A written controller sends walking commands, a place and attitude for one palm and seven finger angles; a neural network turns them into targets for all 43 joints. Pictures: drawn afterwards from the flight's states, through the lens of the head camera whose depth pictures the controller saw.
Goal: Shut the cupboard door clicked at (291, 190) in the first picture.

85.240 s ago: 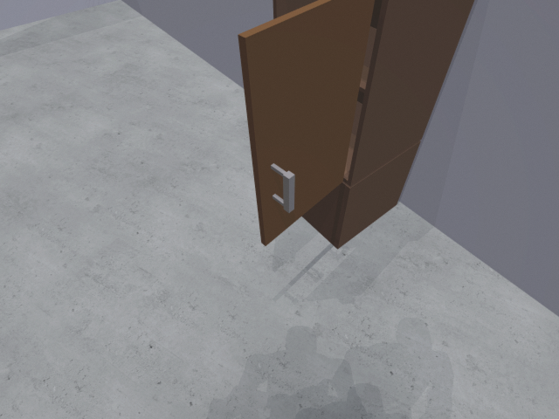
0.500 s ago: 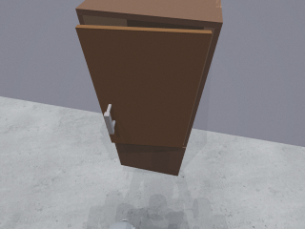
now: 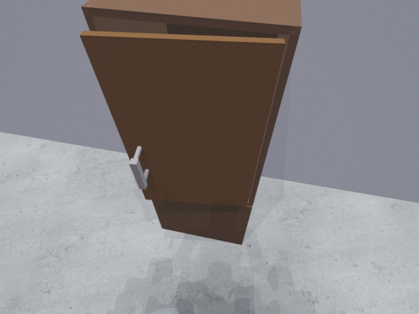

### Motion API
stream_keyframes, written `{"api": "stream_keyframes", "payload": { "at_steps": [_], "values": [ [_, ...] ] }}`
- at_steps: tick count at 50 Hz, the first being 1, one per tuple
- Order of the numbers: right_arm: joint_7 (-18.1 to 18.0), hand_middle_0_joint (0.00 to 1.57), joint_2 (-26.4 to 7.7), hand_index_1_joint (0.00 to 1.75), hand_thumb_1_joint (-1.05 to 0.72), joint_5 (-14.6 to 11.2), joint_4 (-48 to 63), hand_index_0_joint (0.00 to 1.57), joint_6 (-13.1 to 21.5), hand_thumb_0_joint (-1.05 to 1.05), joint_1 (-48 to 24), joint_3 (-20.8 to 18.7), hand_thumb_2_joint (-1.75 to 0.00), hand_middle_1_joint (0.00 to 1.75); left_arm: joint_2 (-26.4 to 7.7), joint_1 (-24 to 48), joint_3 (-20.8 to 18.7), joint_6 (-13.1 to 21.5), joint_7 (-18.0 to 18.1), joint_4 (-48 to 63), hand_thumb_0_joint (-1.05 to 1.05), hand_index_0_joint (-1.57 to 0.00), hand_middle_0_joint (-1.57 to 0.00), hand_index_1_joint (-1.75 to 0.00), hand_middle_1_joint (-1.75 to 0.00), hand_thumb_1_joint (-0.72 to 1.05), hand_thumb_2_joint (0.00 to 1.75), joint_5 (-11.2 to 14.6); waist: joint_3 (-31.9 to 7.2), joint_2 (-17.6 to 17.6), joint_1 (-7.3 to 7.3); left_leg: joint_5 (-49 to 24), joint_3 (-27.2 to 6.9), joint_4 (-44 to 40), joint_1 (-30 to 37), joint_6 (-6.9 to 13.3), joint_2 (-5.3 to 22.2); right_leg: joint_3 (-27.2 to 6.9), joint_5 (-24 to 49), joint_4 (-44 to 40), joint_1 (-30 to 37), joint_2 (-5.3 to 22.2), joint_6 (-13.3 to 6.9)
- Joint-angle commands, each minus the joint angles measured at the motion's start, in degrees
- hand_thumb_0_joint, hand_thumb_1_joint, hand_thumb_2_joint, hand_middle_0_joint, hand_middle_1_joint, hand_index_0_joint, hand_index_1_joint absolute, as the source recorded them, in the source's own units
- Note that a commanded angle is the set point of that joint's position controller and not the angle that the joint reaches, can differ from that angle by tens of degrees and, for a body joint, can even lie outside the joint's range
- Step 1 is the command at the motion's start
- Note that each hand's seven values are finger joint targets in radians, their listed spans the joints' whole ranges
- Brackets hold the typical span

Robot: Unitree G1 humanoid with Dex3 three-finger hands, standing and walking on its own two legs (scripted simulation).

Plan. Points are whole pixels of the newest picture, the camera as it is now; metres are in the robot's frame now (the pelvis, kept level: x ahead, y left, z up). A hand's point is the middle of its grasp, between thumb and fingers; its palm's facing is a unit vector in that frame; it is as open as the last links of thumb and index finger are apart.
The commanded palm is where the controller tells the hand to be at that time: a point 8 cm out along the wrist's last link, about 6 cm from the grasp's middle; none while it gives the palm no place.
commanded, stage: come to a stop and stand still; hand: left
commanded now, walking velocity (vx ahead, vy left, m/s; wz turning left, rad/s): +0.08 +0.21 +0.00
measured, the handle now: (140, 168) +0.48 +0.23 -0.10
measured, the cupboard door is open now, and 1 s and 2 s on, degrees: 7 7 7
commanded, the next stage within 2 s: look again from close up in 1.52 s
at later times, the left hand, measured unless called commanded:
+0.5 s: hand out of the picture +0.01 +0.22 -0.16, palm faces +0.02 -0.97 -0.25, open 7.3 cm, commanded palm none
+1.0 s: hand out of the picture +0.07 +0.22 -0.15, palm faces -0.02 -0.96 -0.29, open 7.4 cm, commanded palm none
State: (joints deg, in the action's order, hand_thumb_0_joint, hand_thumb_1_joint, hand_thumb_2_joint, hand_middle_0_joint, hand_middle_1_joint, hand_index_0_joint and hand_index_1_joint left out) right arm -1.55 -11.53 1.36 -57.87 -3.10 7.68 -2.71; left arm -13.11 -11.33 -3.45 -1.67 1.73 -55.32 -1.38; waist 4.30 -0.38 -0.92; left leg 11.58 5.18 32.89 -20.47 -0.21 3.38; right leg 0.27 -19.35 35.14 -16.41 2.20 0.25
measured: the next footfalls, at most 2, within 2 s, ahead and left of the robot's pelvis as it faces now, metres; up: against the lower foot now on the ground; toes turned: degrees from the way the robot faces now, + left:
left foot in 0.34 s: -0.01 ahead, +0.12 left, +0.00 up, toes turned +4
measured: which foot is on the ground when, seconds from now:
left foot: down 0.00-0.02, up 0.04-0.32, down 0.34-1.00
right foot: down 0.00-1.00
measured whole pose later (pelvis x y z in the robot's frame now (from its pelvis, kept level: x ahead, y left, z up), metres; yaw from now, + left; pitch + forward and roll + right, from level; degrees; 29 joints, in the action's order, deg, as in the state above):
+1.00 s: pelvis +0.01 +0.01 +0.01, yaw +0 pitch -1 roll +1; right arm -1.4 -14.4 1.3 -60.0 1.1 11.1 -0.3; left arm -12.8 -8.2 0.4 0.4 1.0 -61.0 -0.6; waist 3.9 -1.8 0.2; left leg 17.9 4.7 24.7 -6.3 0.2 0.1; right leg -0.9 -15.0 29.8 -14.3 3.4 1.9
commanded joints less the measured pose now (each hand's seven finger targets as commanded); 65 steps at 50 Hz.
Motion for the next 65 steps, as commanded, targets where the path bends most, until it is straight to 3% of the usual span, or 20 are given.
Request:
{"api": "stream_keyframes", "payload": {
  "at_steps": [1, 2, 3, 5, 7, 11, 12, 14, 15, 16, 17, 18, 19, 20, 23, 27, 34, 40, 60, 65],
  "values": [
    [1.79, 0.2, -4.28, 0.3, -0.9, -0.69, 4.68, 0.2, -0.07, 0.0, 1.49, -1.01, -0.9, 0.3, -11.37, -2.19, -0.44, 0.79, -0.29, 2.18, 0.0, -0.2, -0.2, -0.3, -0.3, 0.9, 0.9, -0.81, -1.66, 10.59, 0.17, 17.79, -3.45, 11.43, 2.65, -0.7, -2.74, -21.25, -18.96, -28.02, -10.02, 18.52, -9.31],
    [1.79, 0.2, -4.28, 0.3, -0.9, -0.49, 4.37, 0.2, -0.43, 0.0, 0.59, -1.12, -0.9, 0.3, -10.53, -0.06, -0.57, 1.17, -0.23, 2.53, 0.0, -0.2, -0.2, -0.3, -0.3, 0.9, 0.9, -0.7, 0.91, 13.58, 0.27, 16.21, -5.32, 15.09, -0.67, -0.34, -2.52, -23.46, -17.72, -28.64, -10.35, 16.95, -9.35],
    [1.75, 0.2, -5.11, 0.3, -0.9, -0.41, 4.04, 0.2, -0.36, 0.0, 1.55, -1.3, -0.9, 0.3, -10.03, 0.53, -0.54, 1.28, -0.14, 2.3, 0.0, -0.2, -0.2, -0.3, -0.3, 0.9, 0.9, -0.62, 2.49, 13.72, 0.57, 14.78, -5.96, 16.51, -1.82, -0.29, -1.79, -22.26, -13.79, -27.78, -9.25, 16.99, -9.52],
    [1.95, 0.2, -5.45, 0.3, -0.9, -0.33, 2.39, 0.2, 0.39, 0.0, 4.58, -1.18, -0.9, 0.3, -9.08, 1.06, -0.37, 1.55, -0.36, 2.03, 0.0, -0.2, -0.2, -0.3, -0.3, 0.9, 0.9, -0.47, 1.2, 10.62, 1.2, 11.83, -5.52, 18.34, -2.55, -0.75, -1.98, -15.82, -0.99, -23.65, -3.79, 14.58, -8.8],
    [1.85, 0.2, -5.65, 0.3, -0.9, -0.45, 2.24, 0.2, 0.78, 0.0, 5.74, -1.0, -0.9, 0.3, -9.2, -0.72, -0.73, 1.86, -0.21, 1.61, 0.0, -0.2, -0.2, -0.3, -0.3, 0.9, 0.9, -0.36, -1.06, 9.58, 0.21, 11.63, -5.08, 17.32, -3.23, -1.48, -2.19, -13.75, 8.26, -21.25, 1.92, 14.92, -9.23],
    [1.28, 0.2, -4.38, 0.3, -0.9, -0.83, 3.24, 0.2, 1.64, 0.0, 5.49, -0.33, -0.9, 0.3, -9.76, -4.86, -1.62, 1.84, 0.29, -0.27, 0.0, -0.2, -0.2, -0.3, -0.3, 0.9, 0.9, -0.53, -5.24, 10.09, -2.03, 14.67, -3.83, 5.82, -2.14, -2.04, -2.86, -13.13, 25.92, -16.07, 12.02, 15.68, -10.59],
    [1.04, 0.2, -4.07, 0.3, -0.9, -1.0, 2.83, 0.2, 1.82, 0.0, 6.68, -0.17, -0.9, 0.3, -9.83, -4.84, -1.63, 1.7, 0.4, -0.82, 0.0, -0.2, -0.2, -0.3, -0.3, 0.9, 0.9, -0.42, -6.47, 10.71, -1.61, 12.7, -3.37, 0.54, 0.27, -2.1, -3.14, -12.52, 28.41, -14.3, 12.71, 15.16, -10.04],
    [0.67, 0.2, -3.23, 0.3, -0.9, -1.01, 0.77, 0.2, 2.38, 0.0, 10.87, 0.21, -0.9, 0.3, -8.37, -2.94, -1.25, 1.47, 0.45, -1.3, 0.0, -0.2, -0.2, -0.3, -0.3, 0.9, 0.9, 0.23, -7.63, 9.95, 0.4, 1.65, -2.68, -12.43, 10.47, -1.76, -3.39, -9.38, 24.0, -11.1, 8.11, 12.01, -6.38],
    [0.53, 0.2, -4.47, 0.3, -0.9, -0.85, 0.17, 0.2, 3.01, 0.0, 11.46, 0.25, -0.9, 0.3, -6.18, -2.93, -0.7, 1.33, 0.37, -1.25, 0.0, -0.2, -0.2, -0.3, -0.3, 0.9, 0.9, 0.7, -8.39, 5.26, 0.17, -2.92, -5.23, -14.7, 14.91, -0.73, -0.7, -7.24, 18.95, -8.84, 4.85, 8.49, -4.07],
    [0.64, 0.2, -7.45, 0.3, -0.9, -0.76, 4.37, 0.2, 3.92, 0.0, 6.76, -0.5, -0.9, 0.3, -5.37, -6.9, 0.77, 2.98, 2.71, -2.64, 0.0, -0.2, -0.2, -0.3, -0.3, 0.9, 0.9, 0.61, -6.6, -8.28, -0.29, -3.65, -2.17, -5.28, 9.91, -1.04, 3.31, -4.6, 25.88, -4.84, 6.87, 7.49, -2.93],
    [0.87, 0.2, -4.64, 0.3, -0.9, -0.14, 5.76, 0.2, 3.61, 0.0, 11.08, 0.31, -0.9, 0.3, -7.23, -5.35, 0.37, 3.22, 2.39, 0.04, 0.0, -0.2, -0.2, -0.3, -0.3, 0.9, 0.9, 0.17, -9.57, -8.08, 1.23, 2.56, -3.71, -5.52, 5.98, -0.21, 1.46, -5.98, 16.77, -4.21, 7.31, 7.63, -4.28],
    [1.14, 0.2, -4.62, 0.3, -0.9, 0.13, 5.96, 0.2, 3.72, 0.0, 11.2, 0.72, -0.9, 0.3, -6.58, -4.74, 0.77, 3.33, 1.91, 0.99, 0.0, -0.2, -0.2, -0.3, -0.3, 0.9, 0.9, 0.19, -8.81, -8.46, 1.14, 0.49, -3.92, -6.06, 5.95, 0.63, 2.48, -3.8, 15.85, -1.9, 6.02, 5.86, -3.88],
    [1.06, 0.2, -5.28, 0.3, -0.9, 0.0, 6.86, 0.2, 3.96, 0.0, 10.3, 0.8, -0.9, 0.3, -6.07, -2.26, 1.32, 2.12, 1.35, 0.79, 0.0, -0.2, -0.2, -0.3, -0.3, 0.9, 0.9, 0.21, -5.23, -13.94, 1.36, -2.75, -8.47, -10.18, 3.81, 1.31, 3.66, -0.02, 5.43, -0.12, 3.01, 3.15, -2.55],
    [0.79, 0.2, -6.3, 0.3, -0.9, -0.01, 7.57, 0.2, 4.02, 0.0, 8.9, 0.99, -0.9, 0.3, -4.91, -2.32, 1.8, 1.53, 0.86, 0.92, 0.0, -0.2, -0.2, -0.3, -0.3, 0.9, 0.9, 0.18, -1.97, -15.86, 0.62, -6.4, -10.15, -12.53, 2.87, 2.36, 5.07, 2.15, -0.37, 0.37, 0.75, 0.6, -1.51],
    [0.25, 0.2, -6.29, 0.3, -0.9, -0.27, 8.26, 0.2, 4.27, 0.0, 9.17, 1.37, -0.9, 0.3, -3.99, -3.04, 2.37, 1.64, 0.1, -0.47, 0.0, -0.2, -0.2, -0.3, -0.3, 0.9, 0.9, 0.24, -0.61, -4.04, 0.16, -6.51, -9.34, -11.2, 3.0, 3.77, 4.24, 0.74, 3.39, -2.83, 1.94, 0.62, -1.62],
    [0.36, 0.2, -7.03, 0.3, -0.9, -0.36, 6.64, 0.2, 4.63, 0.0, 9.79, 1.19, -0.9, 0.3, -4.14, -3.6, 2.66, 1.71, -0.09, -1.43, 0.0, -0.2, -0.2, -0.3, -0.3, 0.9, 0.9, 0.46, 0.12, 1.94, 0.59, 3.12, -8.98, -13.59, 4.31, 3.34, 2.95, -2.29, 5.36, -5.56, 1.19, 1.78, -1.36],
    [-0.08, 0.2, -9.01, 0.3, -0.9, -0.32, 4.08, 0.2, 5.71, 0.0, 8.79, 1.16, -0.9, 0.3, -6.82, -2.61, 2.03, 2.47, -0.12, -2.38, 0.0, -0.2, -0.2, -0.3, -0.3, 0.9, 0.9, 0.61, -3.56, -0.02, 0.62, -10.96, -6.68, -12.33, 10.56, 3.25, 2.79, -2.96, 14.3, -5.3, 3.19, 2.77, -1.53],
    [-0.21, 0.2, -9.54, 0.3, -0.9, -0.32, 2.32, 0.2, 5.64, 0.0, 7.23, 0.98, -0.9, 0.3, -8.13, -0.94, 1.87, 2.6, -0.09, -3.02, 0.0, -0.2, -0.2, -0.3, -0.3, 0.9, 0.9, 0.57, -4.27, 0.38, 0.69, -13.84, -5.66, -11.74, 12.86, 2.88, 2.85, -3.28, 19.36, -5.89, 4.3, 3.59, -1.59],
    [0.12, 0.2, -10.27, 0.3, -0.9, -0.27, -1.59, 0.2, 5.08, 0.0, 4.1, 1.34, -0.9, 0.3, -10.65, 3.27, 1.59, 3.3, -0.45, -3.68, 0.0, -0.2, -0.2, -0.3, -0.3, 0.9, 0.9, 0.76, -6.63, 0.85, 0.75, -8.62, -4.54, -12.94, 14.05, 0.84, 3.0, -4.7, 24.59, -10.64, 8.63, 4.97, -2.58],
    [0.12, 0.2, -9.87, 0.3, -0.9, -0.32, -2.3, 0.2, 4.92, 0.0, 4.35, 1.35, -0.9, 0.3, -10.42, 3.27, 1.53, 3.41, -0.48, -4.12, 0.0, -0.2, -0.2, -0.3, -0.3, 0.9, 0.9, 0.76, -5.57, 1.6, 0.85, -7.01, -4.46, -13.34, 13.74, 0.58, 3.02, -4.85, 23.72, -11.91, 8.43, 4.89, -2.66]
  ]
}}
